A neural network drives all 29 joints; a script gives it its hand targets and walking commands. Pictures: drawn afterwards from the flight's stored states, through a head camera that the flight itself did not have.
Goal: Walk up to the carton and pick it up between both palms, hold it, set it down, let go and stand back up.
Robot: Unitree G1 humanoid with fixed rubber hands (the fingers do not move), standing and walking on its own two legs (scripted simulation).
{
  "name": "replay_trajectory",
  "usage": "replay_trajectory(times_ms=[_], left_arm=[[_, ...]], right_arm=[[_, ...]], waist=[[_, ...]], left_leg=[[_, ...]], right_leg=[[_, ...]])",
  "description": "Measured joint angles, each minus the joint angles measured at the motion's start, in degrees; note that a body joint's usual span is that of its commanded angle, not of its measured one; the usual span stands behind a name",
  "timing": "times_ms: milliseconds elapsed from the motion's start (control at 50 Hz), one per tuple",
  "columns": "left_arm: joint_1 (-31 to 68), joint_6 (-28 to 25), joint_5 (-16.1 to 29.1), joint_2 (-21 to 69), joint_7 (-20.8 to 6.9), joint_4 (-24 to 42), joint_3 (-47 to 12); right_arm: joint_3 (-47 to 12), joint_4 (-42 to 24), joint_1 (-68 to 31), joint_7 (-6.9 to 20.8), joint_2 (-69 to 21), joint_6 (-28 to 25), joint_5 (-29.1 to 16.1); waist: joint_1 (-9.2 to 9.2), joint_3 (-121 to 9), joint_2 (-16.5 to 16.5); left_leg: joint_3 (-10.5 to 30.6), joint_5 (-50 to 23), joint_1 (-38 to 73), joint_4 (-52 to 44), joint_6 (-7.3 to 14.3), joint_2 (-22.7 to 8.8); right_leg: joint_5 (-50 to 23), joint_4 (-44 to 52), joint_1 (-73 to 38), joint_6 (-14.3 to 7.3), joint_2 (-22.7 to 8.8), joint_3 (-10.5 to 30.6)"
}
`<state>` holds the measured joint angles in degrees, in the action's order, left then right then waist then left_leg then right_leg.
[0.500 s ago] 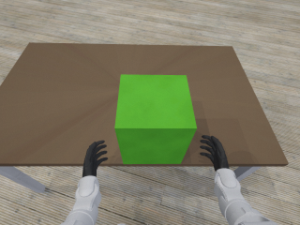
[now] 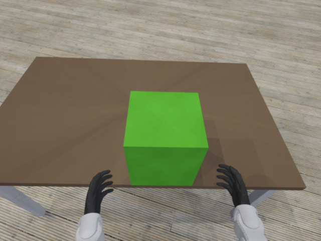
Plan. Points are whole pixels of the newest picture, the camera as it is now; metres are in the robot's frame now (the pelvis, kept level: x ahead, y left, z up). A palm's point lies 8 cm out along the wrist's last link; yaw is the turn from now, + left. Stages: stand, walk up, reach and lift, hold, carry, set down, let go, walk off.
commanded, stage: set down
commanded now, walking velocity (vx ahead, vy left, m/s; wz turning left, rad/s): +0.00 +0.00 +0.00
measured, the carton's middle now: (162, 141) +0.42 +0.00 -0.06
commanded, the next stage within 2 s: let go in 1.56 s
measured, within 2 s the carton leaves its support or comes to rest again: neither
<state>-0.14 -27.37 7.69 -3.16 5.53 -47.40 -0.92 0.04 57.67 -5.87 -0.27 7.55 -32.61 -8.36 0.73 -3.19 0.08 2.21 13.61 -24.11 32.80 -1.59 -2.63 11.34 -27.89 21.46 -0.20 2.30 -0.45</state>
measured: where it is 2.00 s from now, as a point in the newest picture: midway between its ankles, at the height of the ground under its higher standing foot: outside the picture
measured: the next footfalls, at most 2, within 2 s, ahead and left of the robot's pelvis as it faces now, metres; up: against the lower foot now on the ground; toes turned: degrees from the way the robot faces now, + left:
none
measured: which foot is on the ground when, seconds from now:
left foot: down 0.00-1.00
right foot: down 0.00-1.00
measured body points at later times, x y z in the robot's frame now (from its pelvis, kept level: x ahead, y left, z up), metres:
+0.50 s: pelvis +0.02 -0.01 +0.00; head +0.01 +0.00 +0.45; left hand +0.21 +0.19 -0.07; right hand +0.22 -0.21 -0.06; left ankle +0.03 +0.13 -0.73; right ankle +0.03 -0.12 -0.73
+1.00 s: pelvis +0.02 -0.01 +0.00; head +0.00 +0.00 +0.45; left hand +0.19 +0.19 -0.08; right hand +0.21 -0.21 -0.07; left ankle +0.03 +0.13 -0.73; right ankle +0.03 -0.12 -0.73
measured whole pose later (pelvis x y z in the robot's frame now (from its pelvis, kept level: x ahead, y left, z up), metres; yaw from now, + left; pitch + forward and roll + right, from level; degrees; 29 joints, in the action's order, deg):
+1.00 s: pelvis +0.02 -0.01 +0.00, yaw +1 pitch -4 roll +0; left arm -8.2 -7.3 5.0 -6.9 1.9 -40.7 -0.2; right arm -2.7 51.3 4.6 -2.6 7.5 -19.9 -8.5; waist 0.7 1.0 -1.2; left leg 2.2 14.0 -10.6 28.0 -1.8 -1.5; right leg 14.4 -27.9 10.0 -0.8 1.1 -0.5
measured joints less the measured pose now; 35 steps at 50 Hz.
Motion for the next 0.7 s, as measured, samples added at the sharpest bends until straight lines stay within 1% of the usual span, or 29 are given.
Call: replay_trajectory(times_ms=[100,240,380,460,700], left_arm=[[-3.2,2.1,0.0,-0.1,0.0,2.1,-0.2],[-5.8,5.7,-0.7,-0.8,-0.2,3.3,-0.2],[-6.0,7.0,-0.6,-2.3,-1.1,3.7,-0.2],[-6.0,7.9,-0.4,-3.1,-1.5,3.8,-0.2],[-6.5,13.4,-0.7,-3.7,-2.6,4.5,0.0]], right_arm=[[-1.0,-0.6,2.2,0.0,0.0,0.5,-0.1],[-2.6,-1.4,6.2,-0.4,0.0,2.0,-0.1],[-2.6,-4.5,9.8,-1.3,0.0,3.3,-0.1],[-2.7,-5.5,10.1,-1.5,0.0,4.0,-0.1],[-2.7,-5.7,10.2,-1.9,0.0,7.5,-0.1]], waist=[[0.01,0.6,-0.6],[0.00,1.8,-0.7],[0.00,2.4,-0.7],[0.00,2.8,-0.8],[0.01,3.5,-1.2]], left_leg=[[0.0,0.3,3.7,-1.1,0.0,0.2],[0.0,0.5,7.6,-2.6,-0.1,0.4],[0.0,0.5,8.8,-3.2,-0.1,0.4],[0.0,0.5,9.3,-3.6,-0.1,0.5],[0.0,0.5,11.4,-4.6,-0.2,1.1]], right_leg=[[0.9,0.0,-3.2,-0.3,-0.2,0.0],[1.9,0.0,-6.5,-0.5,-0.4,-0.1],[2.2,0.0,-7.4,-0.6,-0.4,-0.1],[2.4,0.0,-7.8,-0.6,-0.5,-0.1],[3.0,0.0,-9.5,-0.6,-1.1,-0.1]])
